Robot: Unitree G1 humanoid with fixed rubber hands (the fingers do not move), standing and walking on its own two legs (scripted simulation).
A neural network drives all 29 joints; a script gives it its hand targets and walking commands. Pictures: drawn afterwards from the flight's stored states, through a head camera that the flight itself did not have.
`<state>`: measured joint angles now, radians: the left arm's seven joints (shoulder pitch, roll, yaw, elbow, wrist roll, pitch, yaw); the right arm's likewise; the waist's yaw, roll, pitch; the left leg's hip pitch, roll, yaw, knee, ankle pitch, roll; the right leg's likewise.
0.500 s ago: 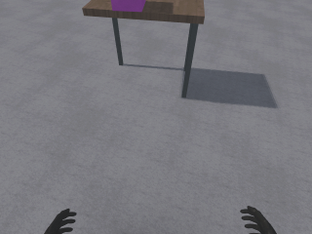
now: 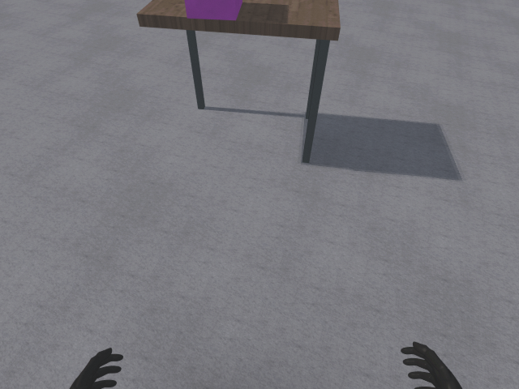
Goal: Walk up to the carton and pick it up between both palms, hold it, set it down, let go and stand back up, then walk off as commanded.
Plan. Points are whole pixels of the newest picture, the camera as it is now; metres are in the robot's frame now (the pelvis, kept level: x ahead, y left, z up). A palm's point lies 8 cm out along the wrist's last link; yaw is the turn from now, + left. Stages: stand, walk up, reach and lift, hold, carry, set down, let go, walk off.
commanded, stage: stand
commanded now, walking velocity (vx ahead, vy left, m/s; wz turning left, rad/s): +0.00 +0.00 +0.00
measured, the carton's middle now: out of the picture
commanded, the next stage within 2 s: walk up in 0.90 s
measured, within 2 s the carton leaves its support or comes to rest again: neither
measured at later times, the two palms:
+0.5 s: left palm out of the picture +0.14 +0.28 -0.07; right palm out of the picture +0.15 -0.27 -0.07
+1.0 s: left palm out of the picture +0.11 +0.28 -0.08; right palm out of the picture +0.12 -0.28 -0.07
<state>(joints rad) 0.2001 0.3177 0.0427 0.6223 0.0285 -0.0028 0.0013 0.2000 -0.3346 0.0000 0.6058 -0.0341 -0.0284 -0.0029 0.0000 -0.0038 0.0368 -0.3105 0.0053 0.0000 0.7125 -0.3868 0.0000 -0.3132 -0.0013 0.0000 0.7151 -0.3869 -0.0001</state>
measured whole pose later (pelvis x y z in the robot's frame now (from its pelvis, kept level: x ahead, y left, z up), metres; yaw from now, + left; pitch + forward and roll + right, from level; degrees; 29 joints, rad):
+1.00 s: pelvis -0.03 +0.00 +0.00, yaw +0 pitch -3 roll +0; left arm 0.20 0.32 0.04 0.68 0.03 -0.01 0.00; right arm 0.20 -0.35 0.00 0.65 -0.03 -0.03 0.00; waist 0.00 -0.01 0.04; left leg -0.31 0.01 0.00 0.71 -0.35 0.00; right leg -0.31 0.00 0.00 0.72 -0.35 0.00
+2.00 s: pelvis +0.17 +0.06 +0.00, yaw +2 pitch -3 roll +0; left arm 0.38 0.47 0.07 0.71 0.01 -0.08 -0.02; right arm 0.28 -0.43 0.00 0.65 -0.04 -0.06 0.07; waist 0.00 -0.06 0.04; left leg -0.21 -0.04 0.03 0.66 -0.39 0.06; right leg -0.47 0.00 0.01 0.90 -0.29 -0.01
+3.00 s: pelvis +0.41 +0.14 +0.00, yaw +3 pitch -3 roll -1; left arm 0.37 0.46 0.05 0.72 0.01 -0.09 0.00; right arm 0.29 -0.45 0.00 0.65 -0.04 -0.05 0.06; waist 0.00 -0.05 0.05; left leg -0.22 -0.01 0.08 0.69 -0.42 0.06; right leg -0.46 0.01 0.01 0.89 -0.28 -0.04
